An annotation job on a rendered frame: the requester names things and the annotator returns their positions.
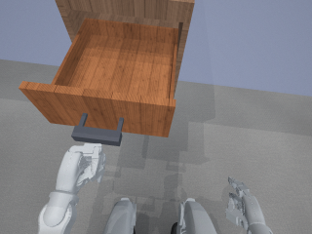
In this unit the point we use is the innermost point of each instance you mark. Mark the drawer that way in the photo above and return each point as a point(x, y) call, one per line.
point(113, 70)

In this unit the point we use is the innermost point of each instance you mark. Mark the handle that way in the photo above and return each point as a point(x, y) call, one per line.
point(97, 135)

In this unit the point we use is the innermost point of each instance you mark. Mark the robot left hand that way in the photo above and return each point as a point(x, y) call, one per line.
point(88, 158)

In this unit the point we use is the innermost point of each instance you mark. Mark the right robot shin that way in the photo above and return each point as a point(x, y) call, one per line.
point(180, 230)

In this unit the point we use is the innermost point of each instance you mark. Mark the cabinet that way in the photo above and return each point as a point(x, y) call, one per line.
point(164, 13)

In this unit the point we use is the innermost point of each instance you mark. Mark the robot right forearm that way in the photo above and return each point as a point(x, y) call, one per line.
point(259, 228)

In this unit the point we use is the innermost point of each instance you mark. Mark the robot right hand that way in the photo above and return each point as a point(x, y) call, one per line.
point(248, 210)

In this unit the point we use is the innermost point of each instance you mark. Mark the robot right thigh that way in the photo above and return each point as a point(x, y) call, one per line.
point(194, 218)

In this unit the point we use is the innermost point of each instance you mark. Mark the robot left forearm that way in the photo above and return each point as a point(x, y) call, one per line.
point(59, 214)

